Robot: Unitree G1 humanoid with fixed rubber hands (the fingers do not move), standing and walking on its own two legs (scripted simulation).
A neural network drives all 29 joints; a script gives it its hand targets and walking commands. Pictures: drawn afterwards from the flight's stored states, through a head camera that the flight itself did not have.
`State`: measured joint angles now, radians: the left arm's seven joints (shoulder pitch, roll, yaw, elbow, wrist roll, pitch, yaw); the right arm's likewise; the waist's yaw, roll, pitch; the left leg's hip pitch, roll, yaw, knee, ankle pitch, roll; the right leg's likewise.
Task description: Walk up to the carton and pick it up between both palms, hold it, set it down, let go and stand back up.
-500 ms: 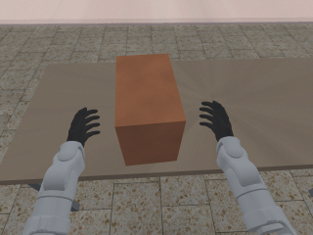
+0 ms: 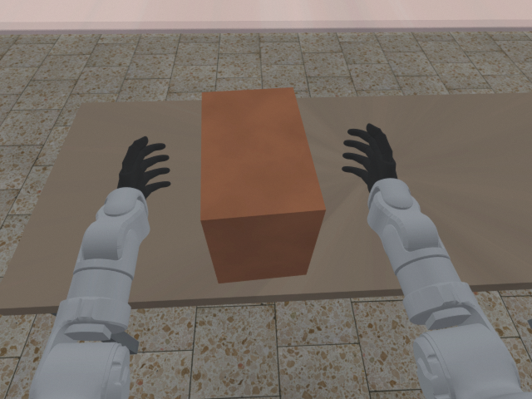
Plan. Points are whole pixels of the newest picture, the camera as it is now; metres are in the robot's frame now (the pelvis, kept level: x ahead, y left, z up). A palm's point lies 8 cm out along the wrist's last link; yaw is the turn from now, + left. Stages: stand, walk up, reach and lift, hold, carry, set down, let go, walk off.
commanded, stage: reach and lift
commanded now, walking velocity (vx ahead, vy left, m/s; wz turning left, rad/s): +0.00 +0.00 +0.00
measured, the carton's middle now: (255, 186) +0.48 +0.04 -0.02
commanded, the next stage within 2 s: none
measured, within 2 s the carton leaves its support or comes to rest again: neither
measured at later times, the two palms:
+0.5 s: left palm (138, 152) +0.44 +0.22 +0.11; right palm (367, 141) +0.46 -0.14 +0.13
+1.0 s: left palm (143, 200) +0.43 +0.24 +0.00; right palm (351, 179) +0.45 -0.13 +0.04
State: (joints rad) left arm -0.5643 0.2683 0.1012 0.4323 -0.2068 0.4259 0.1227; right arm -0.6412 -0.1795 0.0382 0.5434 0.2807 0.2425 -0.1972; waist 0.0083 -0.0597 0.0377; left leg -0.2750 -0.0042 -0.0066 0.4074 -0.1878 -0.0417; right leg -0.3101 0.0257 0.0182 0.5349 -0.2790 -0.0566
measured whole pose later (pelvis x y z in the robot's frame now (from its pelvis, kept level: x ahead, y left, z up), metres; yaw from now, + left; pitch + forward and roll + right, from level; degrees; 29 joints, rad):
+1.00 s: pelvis -0.01 +0.03 -0.02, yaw -1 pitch +24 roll -1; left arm -0.91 0.25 0.09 1.31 -0.23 -0.24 0.11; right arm -0.95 -0.18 -0.08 1.17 0.20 -0.10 -0.03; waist 0.01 -0.03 -0.20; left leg -0.78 0.03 -0.01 0.58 -0.21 -0.03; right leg -0.74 0.05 0.01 0.53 -0.21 -0.03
